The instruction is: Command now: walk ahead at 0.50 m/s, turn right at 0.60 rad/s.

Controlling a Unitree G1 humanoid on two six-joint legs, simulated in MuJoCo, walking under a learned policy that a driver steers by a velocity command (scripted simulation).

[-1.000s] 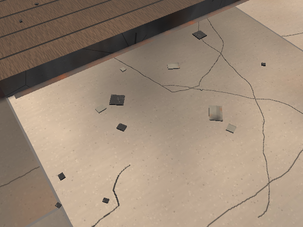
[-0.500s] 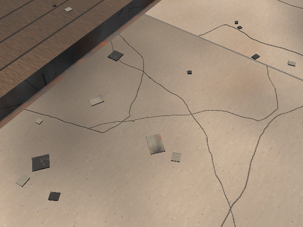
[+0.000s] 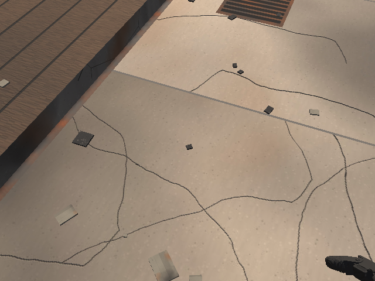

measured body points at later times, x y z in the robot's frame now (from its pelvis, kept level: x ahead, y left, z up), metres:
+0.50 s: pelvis +0.18 -0.03 +0.01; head +0.22 -0.05 +0.46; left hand +0.42 +0.17 -0.07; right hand +0.23 -0.32 -0.12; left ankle +0.13 +0.12 -0.68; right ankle +0.25 -0.14 -0.72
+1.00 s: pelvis +0.24 -0.01 +0.01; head +0.25 -0.01 +0.46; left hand +0.38 +0.23 -0.12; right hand +0.27 -0.27 -0.13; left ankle +0.23 +0.12 -0.72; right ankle +0.25 -0.14 -0.72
